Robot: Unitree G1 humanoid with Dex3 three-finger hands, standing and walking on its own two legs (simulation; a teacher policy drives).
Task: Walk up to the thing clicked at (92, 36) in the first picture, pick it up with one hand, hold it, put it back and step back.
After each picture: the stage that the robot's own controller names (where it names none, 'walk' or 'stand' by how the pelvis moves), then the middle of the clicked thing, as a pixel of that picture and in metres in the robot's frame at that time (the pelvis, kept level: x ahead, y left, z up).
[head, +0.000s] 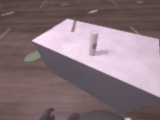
stand; (93, 44) +0.66 +0.04 +0.03
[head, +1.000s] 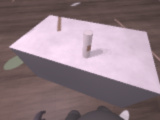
stand; (87, 45) +0.58 +0.08 +0.04
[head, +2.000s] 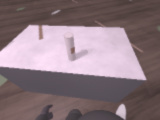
stand; (70, 48) +0.54 +0.21 +0.06
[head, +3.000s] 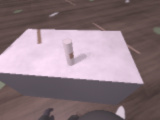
stand; (69, 53) +0.51 +0.22 +0.03
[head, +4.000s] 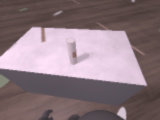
stand; (72, 52) +0.53 +0.20 +0.03
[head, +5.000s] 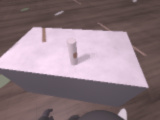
stand; (73, 53) +0.52 +0.19 +0.03
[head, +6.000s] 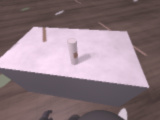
stand; (73, 53) +0.52 +0.19 +0.03
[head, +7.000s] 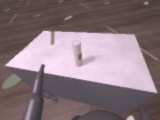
rise first; (77, 54) +0.52 +0.19 +0.03
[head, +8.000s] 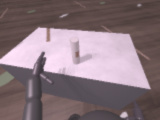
go down; (75, 52) +0.54 +0.17 +0.04
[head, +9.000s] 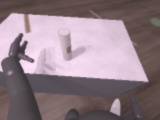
go down; (66, 47) +0.50 +0.18 +0.07
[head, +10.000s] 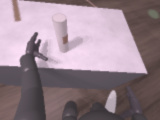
close in; (62, 36) +0.53 +0.18 +0.10
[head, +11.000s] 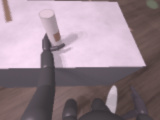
close; (53, 34) +0.54 +0.20 +0.12
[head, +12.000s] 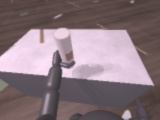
lift; (66, 52) +0.36 +0.16 +0.22
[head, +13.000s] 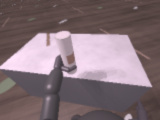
lift; (68, 56) +0.33 +0.16 +0.23
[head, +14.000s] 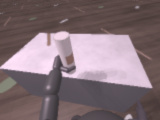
hold; (67, 56) +0.32 +0.16 +0.23
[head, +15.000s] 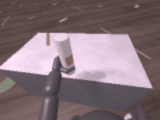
hold; (66, 57) +0.32 +0.16 +0.22
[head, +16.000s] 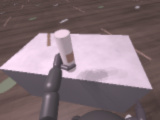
crouch; (67, 54) +0.33 +0.16 +0.23
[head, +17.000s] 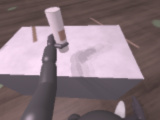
crouch; (59, 33) +0.49 +0.19 +0.24
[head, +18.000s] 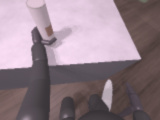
lower; (45, 27) +0.55 +0.20 +0.14
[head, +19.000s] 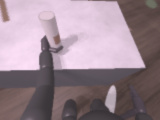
lower; (53, 36) +0.51 +0.19 +0.11
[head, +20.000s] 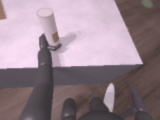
lower; (51, 34) +0.53 +0.19 +0.12
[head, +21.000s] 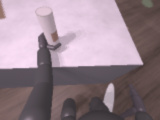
lower; (51, 33) +0.53 +0.20 +0.12
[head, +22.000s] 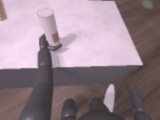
loosen; (52, 34) +0.53 +0.19 +0.12
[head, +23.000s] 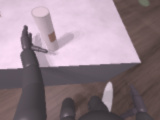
withdraw; (48, 34) +0.52 +0.20 +0.12
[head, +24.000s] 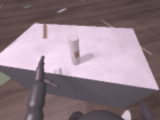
sink last; (74, 51) +0.49 +0.17 +0.08
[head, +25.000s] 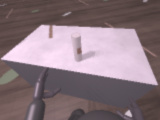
stand; (77, 48) +0.54 +0.18 +0.08
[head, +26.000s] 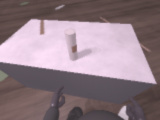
stand; (72, 46) +0.51 +0.19 +0.10
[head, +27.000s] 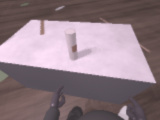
stand; (72, 46) +0.51 +0.19 +0.10
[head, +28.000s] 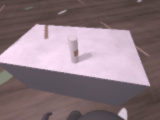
stand; (74, 51) +0.52 +0.19 +0.05
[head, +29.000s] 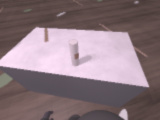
stand; (74, 54) +0.52 +0.18 +0.03
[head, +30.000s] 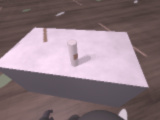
stand; (73, 54) +0.51 +0.19 +0.03
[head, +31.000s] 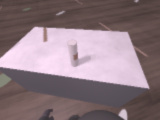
walk; (73, 54) +0.50 +0.19 +0.03
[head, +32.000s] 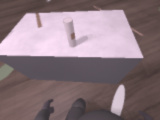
walk; (70, 34) +0.64 +0.22 +0.06
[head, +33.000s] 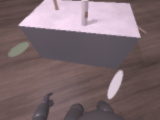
walk; (84, 13) +0.97 +0.15 +0.06
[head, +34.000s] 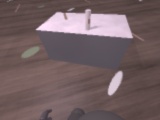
walk; (87, 20) +1.17 +0.17 +0.05
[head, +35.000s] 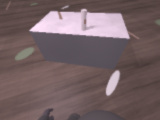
stand; (83, 20) +1.13 +0.16 +0.03
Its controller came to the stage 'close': yes
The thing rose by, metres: 0.20
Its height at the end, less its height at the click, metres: +0.00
